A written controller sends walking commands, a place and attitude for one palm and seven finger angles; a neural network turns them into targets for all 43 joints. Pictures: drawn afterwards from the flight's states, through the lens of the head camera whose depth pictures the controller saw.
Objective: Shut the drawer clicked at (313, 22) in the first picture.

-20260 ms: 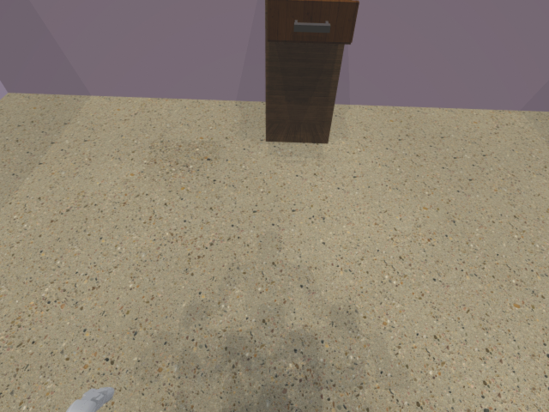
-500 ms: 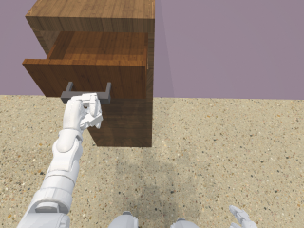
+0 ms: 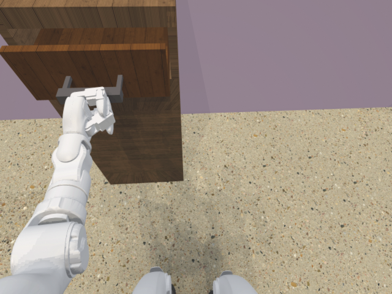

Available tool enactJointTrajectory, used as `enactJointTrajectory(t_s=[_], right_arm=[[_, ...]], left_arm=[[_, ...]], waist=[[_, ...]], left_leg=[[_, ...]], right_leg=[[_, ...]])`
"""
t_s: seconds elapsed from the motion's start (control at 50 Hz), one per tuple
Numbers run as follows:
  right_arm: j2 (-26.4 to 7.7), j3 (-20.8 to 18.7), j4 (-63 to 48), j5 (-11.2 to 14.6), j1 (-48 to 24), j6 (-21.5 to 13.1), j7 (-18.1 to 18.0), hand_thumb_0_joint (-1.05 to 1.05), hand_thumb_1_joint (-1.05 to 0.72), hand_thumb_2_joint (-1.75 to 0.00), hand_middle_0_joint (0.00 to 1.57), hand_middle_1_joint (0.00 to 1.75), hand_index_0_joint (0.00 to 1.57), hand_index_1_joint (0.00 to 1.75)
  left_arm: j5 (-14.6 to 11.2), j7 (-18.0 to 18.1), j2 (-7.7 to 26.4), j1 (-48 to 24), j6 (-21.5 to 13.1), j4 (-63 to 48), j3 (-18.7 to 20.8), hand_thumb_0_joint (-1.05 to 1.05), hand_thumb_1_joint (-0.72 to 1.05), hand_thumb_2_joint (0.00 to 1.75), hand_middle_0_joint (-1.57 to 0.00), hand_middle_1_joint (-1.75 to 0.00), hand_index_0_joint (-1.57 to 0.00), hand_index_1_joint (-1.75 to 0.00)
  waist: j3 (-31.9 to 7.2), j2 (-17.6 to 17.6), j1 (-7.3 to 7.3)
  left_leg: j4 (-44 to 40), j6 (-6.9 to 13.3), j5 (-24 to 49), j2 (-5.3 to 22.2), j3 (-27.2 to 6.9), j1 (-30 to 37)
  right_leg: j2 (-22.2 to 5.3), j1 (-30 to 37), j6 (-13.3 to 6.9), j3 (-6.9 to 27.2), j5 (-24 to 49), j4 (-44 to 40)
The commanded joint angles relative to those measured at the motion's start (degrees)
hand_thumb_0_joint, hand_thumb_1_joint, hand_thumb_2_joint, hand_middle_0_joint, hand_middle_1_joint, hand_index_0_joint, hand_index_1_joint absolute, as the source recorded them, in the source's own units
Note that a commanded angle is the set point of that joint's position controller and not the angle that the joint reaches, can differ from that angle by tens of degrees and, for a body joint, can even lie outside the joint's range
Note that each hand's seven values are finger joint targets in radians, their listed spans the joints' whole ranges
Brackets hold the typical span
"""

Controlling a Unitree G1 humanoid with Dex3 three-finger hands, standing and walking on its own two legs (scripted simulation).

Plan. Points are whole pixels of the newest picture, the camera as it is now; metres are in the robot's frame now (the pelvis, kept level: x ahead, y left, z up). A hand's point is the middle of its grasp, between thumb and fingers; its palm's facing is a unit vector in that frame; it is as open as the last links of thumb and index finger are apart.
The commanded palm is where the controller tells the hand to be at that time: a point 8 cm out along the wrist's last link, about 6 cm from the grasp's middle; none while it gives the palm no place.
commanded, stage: push the drawer shut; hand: left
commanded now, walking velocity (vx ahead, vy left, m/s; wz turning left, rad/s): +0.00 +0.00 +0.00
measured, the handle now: (92, 87) +0.54 +0.21 +0.07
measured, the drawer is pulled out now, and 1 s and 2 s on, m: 0.07 0.00 0.00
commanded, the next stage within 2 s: pull the fist back off the drawer in 0.94 s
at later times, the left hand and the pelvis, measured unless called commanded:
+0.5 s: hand (112, 95) +0.52 +0.16 +0.07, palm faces +0.03 -1.00 -0.03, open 3.0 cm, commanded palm +0.51 +0.21 +0.08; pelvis +0.00 +0.01 -0.01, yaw -1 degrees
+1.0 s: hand (107, 88) +0.54 +0.18 +0.07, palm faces +0.04 -1.00 -0.04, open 3.0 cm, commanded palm +0.57 +0.20 +0.08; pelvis -0.01 +0.02 -0.02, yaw +0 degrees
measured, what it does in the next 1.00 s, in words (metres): stands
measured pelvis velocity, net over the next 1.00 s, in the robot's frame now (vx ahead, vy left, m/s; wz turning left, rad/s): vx -0.01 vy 0.02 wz -0.01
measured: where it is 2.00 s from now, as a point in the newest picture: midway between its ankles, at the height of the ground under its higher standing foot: outside the picture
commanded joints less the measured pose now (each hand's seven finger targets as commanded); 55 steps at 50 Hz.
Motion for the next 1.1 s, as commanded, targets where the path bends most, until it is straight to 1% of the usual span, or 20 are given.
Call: enactJointTrajectory(t_s=[0.0,0.08,0.1,0.12,0.2,0.22,0.28,0.34,0.36,0.42,0.44,0.46,0.52,0.56,0.7,0.84,0.86,0.92,1.02,1.08], right_arm=[[-8.53,-2.94,-4.52,-0.18,5.55,-0.91,-0.37,0.00,-0.90,-0.90,0.20,0.30,0.20,0.30],[-8.63,-2.83,-4.47,-0.39,6.40,-0.23,-0.13,0.00,-0.90,-0.90,0.20,0.30,0.20,0.30],[-8.91,-2.96,-4.26,-0.44,6.88,0.03,-0.18,0.00,-0.90,-0.90,0.20,0.30,0.20,0.30],[-8.84,-2.93,-4.51,-0.51,6.84,0.18,-0.13,0.00,-0.90,-0.90,0.20,0.30,0.20,0.30],[-8.91,-2.99,-4.12,-0.67,7.62,0.64,0.12,0.00,-0.90,-0.90,0.20,0.30,0.20,0.30],[-8.99,-2.99,-3.77,-0.85,8.02,0.66,0.13,0.00,-0.90,-0.90,0.20,0.30,0.20,0.30],[-9.64,-2.90,-3.51,-1.01,8.71,1.02,0.16,0.00,-0.90,-0.90,0.20,0.30,0.20,0.30],[-9.46,-2.76,-3.41,-1.12,9.19,1.16,0.25,0.00,-0.90,-0.90,0.20,0.30,0.20,0.30],[-9.83,-2.72,-3.35,-1.23,9.58,1.32,0.20,0.00,-0.90,-0.90,0.20,0.30,0.20,0.30],[-9.84,-2.49,-3.27,-1.44,10.12,1.44,0.12,0.00,-0.90,-0.90,0.20,0.30,0.20,0.30],[-10.27,-2.42,-3.14,-1.54,10.62,1.53,-0.01,0.00,-0.90,-0.90,0.20,0.30,0.20,0.30],[-10.10,-2.45,-3.29,-1.57,10.63,1.58,0.09,0.00,-0.90,-0.90,0.20,0.30,0.20,0.30],[-10.37,-2.35,-3.11,-2.04,11.52,1.60,0.29,0.00,-0.90,-0.90,0.20,0.30,0.20,0.30],[-10.63,-2.48,-3.06,-2.19,12.22,1.86,0.36,0.00,-0.90,-0.90,0.20,0.30,0.20,0.30],[-11.08,-2.05,-2.66,-2.40,13.90,2.32,0.26,0.00,-0.90,-0.90,0.20,0.30,0.20,0.30],[-11.61,-2.03,-1.34,-2.88,14.84,1.37,0.18,0.00,-0.90,-0.90,0.20,0.30,0.20,0.30],[-11.47,-2.01,-1.18,-2.93,14.74,1.16,0.26,0.00,-0.90,-0.90,0.20,0.30,0.20,0.30],[-12.14,-1.66,-0.55,-2.92,14.99,0.54,-0.05,0.00,-0.90,-0.90,0.20,0.30,0.20,0.30],[-12.59,-1.52,-0.14,-2.81,14.97,-0.86,-0.59,0.00,-0.90,-0.90,0.20,0.30,0.20,0.30],[-12.77,-1.41,-0.38,-2.91,15.07,-1.40,-0.60,0.00,-0.90,-0.90,0.20,0.30,0.20,0.30]], left_arm=[[-0.53,1.41,12.76,-31.99,-3.73,-11.77,2.40,0.00,0.90,0.90,-1.40,-1.60,-1.40,-1.60],[0.23,1.56,14.30,-33.84,-3.73,-10.13,3.19,0.00,0.90,0.90,-1.40,-1.60,-1.40,-1.60],[0.38,1.73,16.21,-33.98,-3.78,-9.74,4.74,0.00,0.90,0.90,-1.40,-1.60,-1.40,-1.60],[0.72,1.66,15.50,-34.94,-4.01,-10.52,3.83,0.00,0.90,0.90,-1.40,-1.60,-1.40,-1.60],[1.34,2.21,14.84,-37.34,-3.86,-8.64,3.25,0.00,0.90,0.90,-1.40,-1.60,-1.40,-1.60],[1.44,2.33,13.69,-38.91,-3.89,-8.28,2.17,0.00,0.90,0.90,-1.40,-1.60,-1.40,-1.60],[1.88,2.90,17.05,-39.69,-3.41,-5.50,4.58,0.00,0.90,0.90,-1.40,-1.60,-1.40,-1.60],[2.68,2.91,16.88,-42.65,-3.57,-5.34,3.72,0.00,0.90,0.90,-1.40,-1.60,-1.40,-1.60],[2.76,3.08,19.05,-42.47,-3.42,-4.41,5.48,0.00,0.90,0.90,-1.40,-1.60,-1.40,-1.60],[3.23,2.98,18.59,-45.40,-2.93,-2.67,4.26,0.00,0.90,0.90,-1.40,-1.60,-1.40,-1.60],[3.60,3.17,21.17,-46.53,-3.09,-3.08,5.76,0.00,0.90,0.90,-1.40,-1.60,-1.40,-1.60],[3.64,3.13,19.52,-47.05,-2.87,-2.77,4.44,0.00,0.90,0.90,-1.40,-1.60,-1.40,-1.60],[3.84,3.40,20.53,-49.71,-2.98,-3.09,5.07,0.00,0.90,0.90,-1.40,-1.60,-1.40,-1.60],[4.03,3.68,21.65,-49.05,-2.69,-2.01,6.23,0.00,0.90,0.90,-1.40,-1.60,-1.40,-1.60],[4.92,3.82,24.45,-54.12,-1.56,0.75,6.83,0.00,0.90,0.90,-1.40,-1.60,-1.40,-1.60],[5.33,4.61,22.76,-60.33,-2.41,-2.07,4.23,0.00,0.90,0.90,-1.40,-1.60,-1.40,-1.60],[5.27,4.70,21.04,-60.55,-2.27,-1.72,3.00,0.00,0.90,0.90,-1.40,-1.60,-1.40,-1.60],[5.13,5.15,21.36,-60.53,-1.27,0.83,2.77,0.00,0.90,0.90,-1.40,-1.60,-1.40,-1.60],[5.26,5.77,20.26,-63.16,-0.56,0.12,0.81,0.00,0.90,0.90,-1.40,-1.60,-1.40,-1.60],[5.13,6.23,21.09,-62.27,-0.22,0.57,1.86,0.00,0.90,0.90,-1.40,-1.60,-1.40,-1.60]], waist=[[-23.97,0.60,-3.11],[-24.30,1.87,-3.40],[-24.56,0.73,-3.22],[-25.80,2.78,-3.31],[-25.17,3.67,-4.16],[-24.96,2.49,-5.36],[-23.90,0.76,-5.43],[-25.22,4.48,-5.89],[-25.23,3.11,-5.62],[-24.59,3.71,-7.30],[-25.67,4.02,-6.97],[-26.17,5.33,-7.53],[-27.67,7.35,-7.59],[-29.10,6.03,-7.65],[-26.23,5.77,-9.61],[-27.92,11.55,-10.99],[-28.21,12.16,-11.21],[-25.11,9.75,-12.40],[-25.77,11.36,-13.14],[-26.67,9.76,-12.68]], left_leg=[[-4.53,0.39,9.91,-0.72,-4.34,16.55],[-3.91,0.40,10.74,-0.69,-4.34,16.10],[-3.86,0.35,11.34,-0.52,-4.52,15.79],[-3.66,0.33,12.49,-0.56,-4.70,16.93],[-3.39,0.19,12.27,-0.30,-5.18,18.17],[-3.21,0.38,12.73,-0.12,-5.66,18.88],[-2.89,0.52,10.23,-0.18,-5.39,15.28],[-2.57,0.37,11.05,-0.23,-5.69,16.86],[-2.35,0.40,10.84,-0.12,-5.86,16.04],[-1.79,0.63,9.81,0.01,-6.00,15.15],[-1.76,0.50,10.32,0.18,-6.46,15.41],[-1.64,0.50,10.66,0.12,-6.38,16.37],[-1.35,0.31,11.84,0.34,-7.12,18.08],[-0.99,0.35,12.98,0.46,-7.04,18.25],[-0.56,0.65,9.84,0.66,-7.08,14.00],[-1.17,-0.07,8.81,1.49,-9.74,19.97],[-1.18,-0.11,8.01,1.44,-9.93,20.45],[-2.19,0.18,3.68,1.71,-10.56,18.23],[-3.71,-0.09,-0.71,2.29,-12.19,19.67],[-3.50,0.03,-1.08,1.95,-11.98,18.59]], right_leg=[[0.67,5.41,2.22,6.51,13.85,-8.47],[0.81,4.97,2.10,6.70,14.50,-8.07],[0.83,5.45,2.04,6.45,15.06,-7.80],[0.88,4.74,1.91,6.30,15.68,-7.19],[1.13,1.71,1.84,5.66,14.07,-7.26],[1.29,0.35,1.91,5.34,14.23,-7.13],[1.30,0.72,2.09,5.76,12.16,-7.45],[1.32,-0.74,1.86,5.61,12.25,-6.93],[1.37,-0.56,1.84,5.57,11.85,-6.87],[1.46,-2.67,1.95,5.53,10.60,-6.85],[1.42,-2.72,1.89,5.30,10.58,-6.34],[1.46,-3.58,1.95,5.29,10.61,-6.45],[1.64,-4.90,1.61,4.81,10.40,-6.02],[1.80,-4.35,1.77,4.68,11.21,-6.02],[1.93,-5.95,2.05,4.75,8.41,-6.43],[1.88,-12.32,1.55,3.51,6.11,-5.52],[1.92,-13.01,1.51,3.38,5.56,-5.44],[1.82,-14.35,1.70,3.16,3.28,-5.91],[1.42,-16.98,1.76,2.88,1.42,-5.57],[1.45,-15.50,1.75,2.91,1.31,-5.65]])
